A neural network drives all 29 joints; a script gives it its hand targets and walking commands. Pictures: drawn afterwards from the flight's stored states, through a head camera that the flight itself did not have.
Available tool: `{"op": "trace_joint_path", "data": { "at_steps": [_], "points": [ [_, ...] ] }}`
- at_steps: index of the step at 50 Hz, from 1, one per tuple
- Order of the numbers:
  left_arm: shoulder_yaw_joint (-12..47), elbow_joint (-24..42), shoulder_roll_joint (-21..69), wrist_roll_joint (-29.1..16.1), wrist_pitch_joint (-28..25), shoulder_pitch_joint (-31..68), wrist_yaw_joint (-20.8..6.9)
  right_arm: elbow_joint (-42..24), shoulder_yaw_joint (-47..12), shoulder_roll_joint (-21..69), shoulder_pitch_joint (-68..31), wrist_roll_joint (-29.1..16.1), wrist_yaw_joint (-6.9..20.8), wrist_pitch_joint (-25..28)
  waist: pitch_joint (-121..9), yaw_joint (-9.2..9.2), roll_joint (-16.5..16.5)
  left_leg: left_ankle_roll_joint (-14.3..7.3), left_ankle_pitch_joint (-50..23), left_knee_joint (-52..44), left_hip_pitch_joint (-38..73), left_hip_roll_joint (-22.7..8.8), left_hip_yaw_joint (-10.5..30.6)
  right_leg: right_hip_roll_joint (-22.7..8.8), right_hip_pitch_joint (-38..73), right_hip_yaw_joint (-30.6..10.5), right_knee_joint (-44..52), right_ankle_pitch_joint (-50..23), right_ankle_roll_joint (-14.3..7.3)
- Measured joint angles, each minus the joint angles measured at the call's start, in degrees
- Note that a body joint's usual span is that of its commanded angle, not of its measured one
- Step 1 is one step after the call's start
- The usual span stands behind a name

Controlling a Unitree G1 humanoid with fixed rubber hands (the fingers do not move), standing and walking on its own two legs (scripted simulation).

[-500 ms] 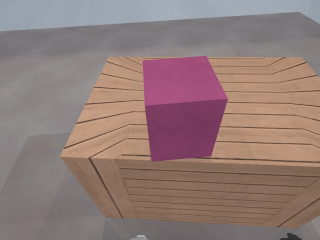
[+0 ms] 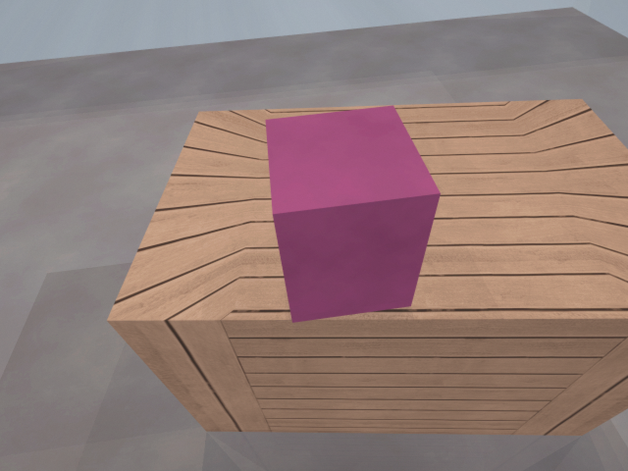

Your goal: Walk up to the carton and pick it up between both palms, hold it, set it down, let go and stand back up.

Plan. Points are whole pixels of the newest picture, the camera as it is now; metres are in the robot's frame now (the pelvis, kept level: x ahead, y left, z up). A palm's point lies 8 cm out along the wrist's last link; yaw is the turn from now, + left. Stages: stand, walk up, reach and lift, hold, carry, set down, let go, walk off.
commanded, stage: walk up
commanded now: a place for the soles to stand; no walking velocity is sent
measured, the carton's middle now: (341, 217) +0.50 -0.01 +0.04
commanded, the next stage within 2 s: reach and lift in 1.92 s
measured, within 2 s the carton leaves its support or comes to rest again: neither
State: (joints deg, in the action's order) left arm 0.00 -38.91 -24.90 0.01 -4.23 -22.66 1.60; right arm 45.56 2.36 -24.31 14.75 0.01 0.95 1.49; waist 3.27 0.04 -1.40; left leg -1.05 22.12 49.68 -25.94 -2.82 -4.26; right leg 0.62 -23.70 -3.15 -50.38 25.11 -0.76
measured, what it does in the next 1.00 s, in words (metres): steps on the spot: right foot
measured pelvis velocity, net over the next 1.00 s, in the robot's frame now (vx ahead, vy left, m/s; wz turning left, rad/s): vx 0.02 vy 0.05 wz -0.05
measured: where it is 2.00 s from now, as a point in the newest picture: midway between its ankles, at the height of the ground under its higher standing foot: outside the picture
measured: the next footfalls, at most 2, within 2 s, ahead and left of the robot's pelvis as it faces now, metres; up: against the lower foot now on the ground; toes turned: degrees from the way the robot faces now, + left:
right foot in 0.84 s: +0.08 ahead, -0.10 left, +0.00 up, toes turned -4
right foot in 1.44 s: +0.11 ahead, -0.07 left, +0.00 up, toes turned -4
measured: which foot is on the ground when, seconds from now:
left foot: down 0.00-1.00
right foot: down 0.00-0.56, up 0.58-0.82, down 0.84-1.00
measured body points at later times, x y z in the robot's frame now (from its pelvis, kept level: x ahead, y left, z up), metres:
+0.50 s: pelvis +0.00 +0.01 +0.00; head +0.02 +0.00 +0.45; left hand +0.09 +0.33 -0.08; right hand +0.09 -0.32 -0.10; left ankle +0.05 +0.13 -0.69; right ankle +0.02 -0.13 -0.70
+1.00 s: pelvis +0.02 +0.05 +0.00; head +0.03 +0.05 +0.45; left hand +0.11 +0.37 -0.09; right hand +0.10 -0.28 -0.09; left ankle +0.06 +0.15 -0.68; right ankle +0.04 -0.09 -0.70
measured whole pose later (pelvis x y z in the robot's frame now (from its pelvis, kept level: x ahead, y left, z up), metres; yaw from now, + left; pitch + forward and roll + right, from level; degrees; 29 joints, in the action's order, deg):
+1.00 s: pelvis +0.02 +0.05 +0.00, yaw -3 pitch -2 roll -1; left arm 0.0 -39.1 -25.7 0.0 -5.2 -21.7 1.8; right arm 43.5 2.4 -24.9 14.7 0.0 1.5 0.2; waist 3.3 0.0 -1.5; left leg -2.3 29.7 56.2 -28.0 -3.9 -4.8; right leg -1.4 -23.8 0.5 -48.9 23.6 -0.5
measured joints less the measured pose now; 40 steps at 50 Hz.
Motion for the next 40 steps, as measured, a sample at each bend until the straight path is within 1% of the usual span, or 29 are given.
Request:
{"op": "trace_joint_path", "data": {
  "at_steps": [4,8,11,17,21,24,25,26,27,28,29,32,34,38,40],
  "points": [
    [0.0,0.0,0.0,0.0,0.2,0.0,0.0,0.0,0.0,0.0,0.0,0.0,0.0,0.1,0.0,0.00,0.0,0.0,0.0,0.0,0.1,-0.4,0.0,0.4,0.1,0.0,0.0,0.0,0.0],
    [0.0,0.0,0.0,0.0,-0.4,0.0,0.0,0.0,0.0,0.0,0.0,0.0,0.0,0.0,0.0,0.00,0.0,0.0,0.9,0.1,0.1,-0.1,0.0,0.3,0.0,-0.3,0.0,0.0,0.0],
    [0.0,0.0,0.0,0.0,-0.2,0.2,0.0,0.1,0.0,0.0,0.0,0.0,0.0,0.0,0.0,0.00,0.0,0.1,-0.7,-0.5,0.4,0.1,-0.1,0.3,-0.1,-0.6,0.0,-0.1,0.0],
    [0.0,0.0,-0.1,0.0,-0.1,0.6,0.0,0.1,0.0,0.0,0.0,0.0,0.1,-0.1,0.0,0.01,0.1,0.0,0.2,-0.2,0.5,-0.2,-0.2,0.6,0.1,-0.7,0.0,0.0,0.0],
    [0.0,-0.1,-0.1,0.0,-0.8,0.6,0.0,-0.8,0.0,-0.5,-0.1,0.0,0.1,-0.9,0.0,0.01,0.1,-0.1,7.7,4.0,-1.1,0.0,-0.2,0.3,-0.3,-1.4,0.0,0.1,0.0],
    [0.0,-0.1,-0.2,0.0,-0.9,0.6,0.1,-1.0,0.0,-1.1,-0.1,0.0,0.1,-0.9,0.0,0.00,0.0,-0.2,8.0,3.8,-1.2,0.0,-0.1,-0.2,-0.5,-2.3,0.0,0.1,0.0],
    [0.0,-0.1,-0.3,0.0,-0.8,0.6,0.1,-1.0,0.0,-1.2,0.0,0.0,0.1,-0.9,0.0,-0.01,0.0,-0.2,7.4,2.8,-0.8,0.0,-0.1,-0.3,-0.6,-2.5,0.0,0.1,0.1],
    [0.0,-0.1,-0.3,0.0,-0.6,0.6,0.1,-0.9,0.0,-1.2,0.0,0.0,0.1,-0.9,0.0,-0.01,0.0,-0.2,4.9,0.9,-0.2,0.0,-0.2,-0.3,-0.6,-2.8,0.0,0.1,0.2],
    [0.0,-0.1,-0.3,0.0,-0.4,0.8,0.1,-0.7,0.0,-1.2,0.0,0.0,0.1,-0.8,0.0,0.00,0.1,-0.2,0.2,-0.2,0.0,0.1,-0.3,-0.4,-0.6,-2.9,0.0,0.1,0.3],
    [0.0,-0.1,-0.3,0.0,-0.1,0.9,0.1,-0.5,0.0,-1.0,0.0,0.0,0.0,-0.6,0.0,0.00,0.2,-0.3,-1.1,-0.1,0.1,0.2,-0.5,-0.5,-0.4,-3.2,0.0,-0.1,0.3],
    [0.0,-0.1,-0.2,0.0,0.1,1.0,0.2,-0.3,0.0,-0.9,-0.1,0.0,0.0,-0.4,0.0,-0.01,0.2,-0.5,-0.7,0.0,0.2,0.2,-0.7,-0.4,-0.6,-3.1,-0.4,-0.1,0.3],
    [0.0,-0.1,-0.6,0.0,0.6,1.0,0.4,-0.3,0.0,-0.5,-0.1,0.0,0.0,0.0,0.0,0.00,0.2,-1.3,0.7,-0.2,0.3,-0.7,-0.7,0.3,-2.8,-1.2,-3.8,3.5,0.3],
    [0.0,-0.1,-1.0,0.0,0.6,1.0,0.3,-0.3,0.0,-0.5,-0.1,0.0,0.0,0.0,0.0,0.01,0.3,-1.4,0.6,-0.7,0.3,-1.3,-0.7,0.1,-4.0,0.3,-3.9,3.6,0.3],
    [0.0,-0.1,-1.3,0.0,0.5,1.0,0.1,-0.4,0.0,-0.6,-0.1,0.0,0.1,0.0,0.0,0.01,0.3,-1.4,0.5,-0.9,0.5,-1.3,-0.8,-0.5,-4.6,2.6,-3.9,3.6,0.3],
    [0.0,-0.1,-1.3,0.0,0.3,1.0,0.1,-0.7,0.0,-0.6,-0.1,0.0,0.3,-0.1,-0.1,0.04,0.4,-1.4,0.8,-0.6,0.8,-1.3,-0.8,-0.6,-3.1,3.9,-2.0,1.9,0.3]
  ]
}}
